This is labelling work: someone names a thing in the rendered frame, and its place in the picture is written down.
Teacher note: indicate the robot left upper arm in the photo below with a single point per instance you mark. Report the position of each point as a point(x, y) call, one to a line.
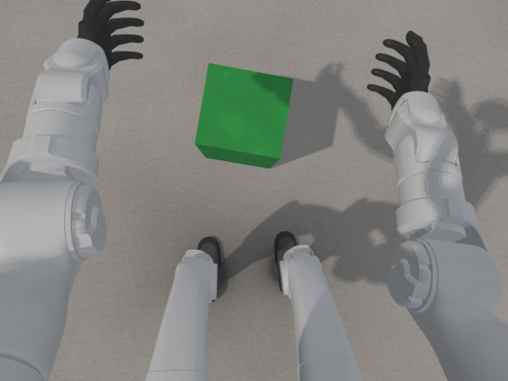
point(47, 230)

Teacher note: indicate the robot right shin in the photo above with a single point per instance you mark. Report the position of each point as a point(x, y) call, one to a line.
point(300, 249)

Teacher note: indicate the left robot forearm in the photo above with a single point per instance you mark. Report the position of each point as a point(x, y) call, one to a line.
point(63, 122)

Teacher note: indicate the right robot forearm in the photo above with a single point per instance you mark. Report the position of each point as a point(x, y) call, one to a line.
point(428, 174)

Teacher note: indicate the right robot hand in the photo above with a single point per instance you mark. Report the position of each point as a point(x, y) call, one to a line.
point(414, 73)

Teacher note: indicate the robot right thigh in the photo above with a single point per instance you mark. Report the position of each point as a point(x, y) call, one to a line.
point(322, 347)

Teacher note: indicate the carton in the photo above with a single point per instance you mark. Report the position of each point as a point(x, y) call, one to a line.
point(243, 116)

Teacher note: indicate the robot right upper arm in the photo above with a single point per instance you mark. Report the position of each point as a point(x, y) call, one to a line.
point(452, 290)

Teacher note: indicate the left robot hand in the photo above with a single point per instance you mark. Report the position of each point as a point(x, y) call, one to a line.
point(96, 27)

